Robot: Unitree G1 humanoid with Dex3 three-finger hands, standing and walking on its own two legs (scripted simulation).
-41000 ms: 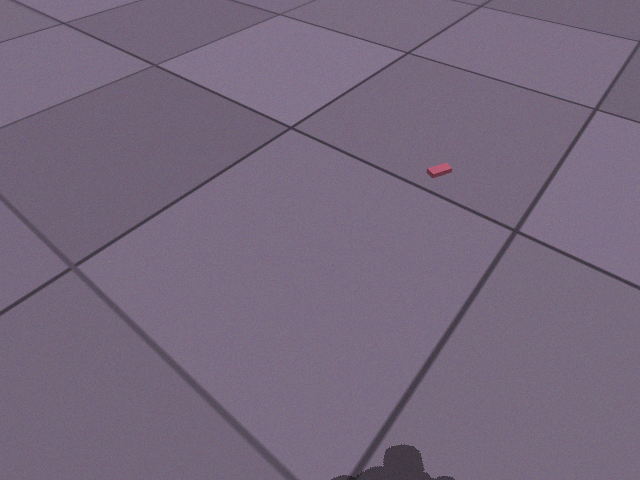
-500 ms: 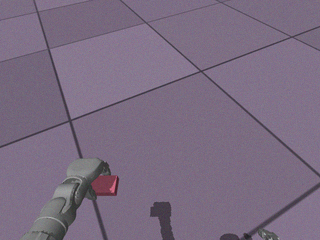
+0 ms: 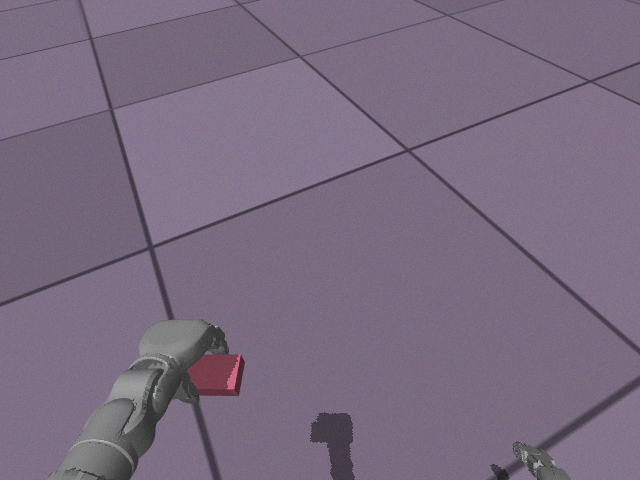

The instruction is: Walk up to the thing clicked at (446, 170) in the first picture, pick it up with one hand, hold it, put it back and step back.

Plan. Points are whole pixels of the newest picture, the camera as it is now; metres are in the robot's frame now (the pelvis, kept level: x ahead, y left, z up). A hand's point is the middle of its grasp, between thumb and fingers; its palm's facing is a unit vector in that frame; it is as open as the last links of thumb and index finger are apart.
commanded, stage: hold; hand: left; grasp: from above
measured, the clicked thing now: (201, 374) +0.30 +0.21 -0.09
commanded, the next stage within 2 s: crouch in 0.80 s
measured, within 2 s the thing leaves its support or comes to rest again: neither
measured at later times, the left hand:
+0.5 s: hand (185, 372) +0.28 +0.21 -0.03, palm faces -0.47 -0.03 -0.88, open 7.9 cm
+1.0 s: hand (179, 369) +0.29 +0.22 -0.04, palm faces -0.47 -0.03 -0.88, open 7.9 cm
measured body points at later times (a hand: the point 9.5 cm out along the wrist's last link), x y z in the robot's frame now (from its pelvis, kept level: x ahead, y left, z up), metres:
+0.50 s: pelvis +0.00 +0.00 +0.01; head +0.01 -0.03 +0.46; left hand +0.30 +0.21 +0.02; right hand +0.15 -0.26 -0.11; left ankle +0.00 +0.10 -0.73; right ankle +0.02 -0.11 -0.73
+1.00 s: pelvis +0.01 +0.00 +0.01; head +0.02 -0.02 +0.46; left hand +0.31 +0.22 +0.02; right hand +0.15 -0.25 -0.11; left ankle +0.00 +0.10 -0.73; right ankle +0.02 -0.11 -0.73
